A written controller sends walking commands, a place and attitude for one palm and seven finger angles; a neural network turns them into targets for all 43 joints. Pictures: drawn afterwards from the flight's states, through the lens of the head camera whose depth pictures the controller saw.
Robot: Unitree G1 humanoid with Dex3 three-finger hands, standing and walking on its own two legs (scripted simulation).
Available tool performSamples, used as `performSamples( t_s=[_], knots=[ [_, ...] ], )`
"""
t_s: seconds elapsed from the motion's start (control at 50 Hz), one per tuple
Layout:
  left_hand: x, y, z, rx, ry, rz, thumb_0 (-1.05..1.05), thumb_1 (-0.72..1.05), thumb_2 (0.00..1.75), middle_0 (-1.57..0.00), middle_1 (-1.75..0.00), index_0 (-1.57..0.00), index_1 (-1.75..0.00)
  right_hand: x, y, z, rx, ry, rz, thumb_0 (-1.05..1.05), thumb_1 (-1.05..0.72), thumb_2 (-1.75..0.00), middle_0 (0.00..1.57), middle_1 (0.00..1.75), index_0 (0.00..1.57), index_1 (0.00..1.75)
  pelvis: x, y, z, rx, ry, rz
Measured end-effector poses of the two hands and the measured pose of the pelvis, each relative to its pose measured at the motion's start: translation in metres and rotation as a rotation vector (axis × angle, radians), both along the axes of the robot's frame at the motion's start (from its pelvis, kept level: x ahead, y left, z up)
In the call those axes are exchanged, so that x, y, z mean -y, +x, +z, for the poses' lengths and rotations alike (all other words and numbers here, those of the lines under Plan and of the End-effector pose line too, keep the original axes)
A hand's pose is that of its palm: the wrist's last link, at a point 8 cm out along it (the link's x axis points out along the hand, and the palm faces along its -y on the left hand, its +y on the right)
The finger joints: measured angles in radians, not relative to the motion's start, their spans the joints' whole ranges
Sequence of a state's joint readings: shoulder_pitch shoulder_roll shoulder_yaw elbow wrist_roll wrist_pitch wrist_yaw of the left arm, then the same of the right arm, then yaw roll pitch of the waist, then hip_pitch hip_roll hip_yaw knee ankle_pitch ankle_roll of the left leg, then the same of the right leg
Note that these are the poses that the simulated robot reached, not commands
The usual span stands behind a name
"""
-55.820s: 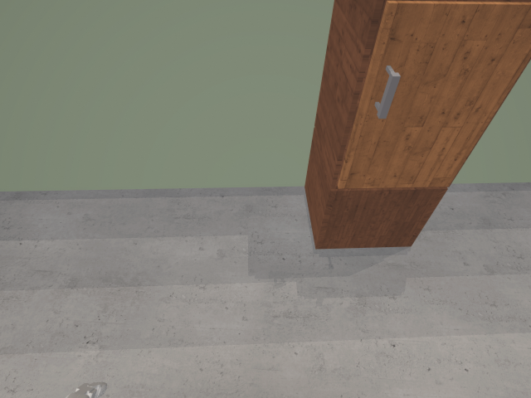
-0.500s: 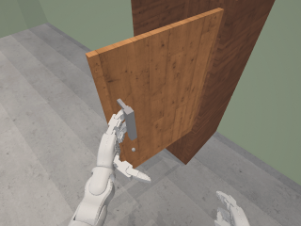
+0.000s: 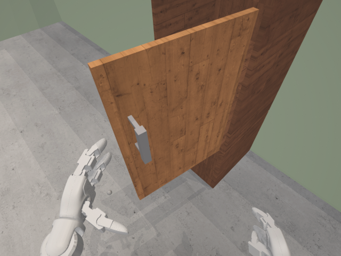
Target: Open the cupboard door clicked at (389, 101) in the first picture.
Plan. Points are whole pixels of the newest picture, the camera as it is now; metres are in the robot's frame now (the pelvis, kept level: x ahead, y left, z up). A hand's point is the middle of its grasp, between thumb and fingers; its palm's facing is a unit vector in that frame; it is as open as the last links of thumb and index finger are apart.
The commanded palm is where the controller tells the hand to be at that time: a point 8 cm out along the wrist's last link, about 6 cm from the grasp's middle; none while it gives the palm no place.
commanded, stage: slide the hand sideways off the handle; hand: left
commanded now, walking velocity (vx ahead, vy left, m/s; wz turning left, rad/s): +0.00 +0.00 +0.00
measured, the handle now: (139, 140) +0.36 +0.11 +0.08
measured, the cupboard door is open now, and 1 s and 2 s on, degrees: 80 80 80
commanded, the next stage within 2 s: draw the hand back to the body in 0.12 s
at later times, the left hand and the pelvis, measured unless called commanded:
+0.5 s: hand (88, 191) +0.22 +0.18 +0.10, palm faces -0.01 -1.00 -0.06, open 16.3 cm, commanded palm +0.19 +0.24 +0.11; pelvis +0.00 +0.02 +0.00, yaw +0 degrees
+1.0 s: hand (39, 190) +0.20 +0.25 +0.14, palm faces +0.29 -0.90 -0.32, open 14.1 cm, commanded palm +0.16 +0.29 +0.16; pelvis +0.00 +0.03 +0.03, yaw -1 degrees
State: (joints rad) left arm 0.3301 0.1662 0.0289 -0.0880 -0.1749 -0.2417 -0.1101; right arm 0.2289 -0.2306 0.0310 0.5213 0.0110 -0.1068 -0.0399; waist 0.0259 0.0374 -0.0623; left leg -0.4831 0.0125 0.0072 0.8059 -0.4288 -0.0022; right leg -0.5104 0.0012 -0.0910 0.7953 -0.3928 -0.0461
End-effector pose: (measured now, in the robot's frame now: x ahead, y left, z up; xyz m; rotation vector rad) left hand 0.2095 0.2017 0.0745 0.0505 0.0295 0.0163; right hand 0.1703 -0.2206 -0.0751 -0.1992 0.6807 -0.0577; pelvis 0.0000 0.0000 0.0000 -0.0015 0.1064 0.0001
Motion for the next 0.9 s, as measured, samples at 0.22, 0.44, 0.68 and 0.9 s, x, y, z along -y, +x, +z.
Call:
performSamples(
  t_s=[0.22,0.44,0.68,0.9],
  knots=[
    [-0.009,-0.010,-0.004,0.014,-0.014,-0.050,-0.01,-0.51,0.30,-0.15,-0.30,-0.15,-0.30,0.003,-0.004,-0.003,0.031,-0.026,-0.001,0.01,-0.90,-0.90,0.20,0.30,0.20,0.30,-0.003,-0.008,-0.007,-0.013,-0.009,0.013],
    [-0.020,-0.005,0.027,0.082,0.014,-0.047,-0.02,-0.50,0.30,-0.15,-0.30,-0.15,-0.30,-0.012,-0.014,0.003,0.062,0.007,-0.026,0.01,-0.90,-0.90,0.20,0.30,0.20,0.30,-0.013,-0.006,-0.002,0.010,-0.012,-0.003],
    [-0.049,-0.033,0.043,0.049,0.020,-0.004,-0.02,-0.50,0.30,-0.15,-0.30,-0.15,-0.30,-0.027,-0.001,0.021,0.131,-0.007,0.012,0.02,-0.90,-0.90,0.20,0.30,0.20,0.30,-0.024,-0.004,0.005,0.055,-0.024,0.007],
    [-0.076,-0.039,0.071,0.054,0.234,0.210,-0.01,-0.29,0.39,-0.16,-0.30,-0.16,-0.30,-0.040,0.004,0.034,0.108,-0.026,0.020,0.01,-0.90,-0.90,0.20,0.30,0.20,0.30,-0.029,-0.003,0.020,0.115,-0.022,-0.003]
  ],
)
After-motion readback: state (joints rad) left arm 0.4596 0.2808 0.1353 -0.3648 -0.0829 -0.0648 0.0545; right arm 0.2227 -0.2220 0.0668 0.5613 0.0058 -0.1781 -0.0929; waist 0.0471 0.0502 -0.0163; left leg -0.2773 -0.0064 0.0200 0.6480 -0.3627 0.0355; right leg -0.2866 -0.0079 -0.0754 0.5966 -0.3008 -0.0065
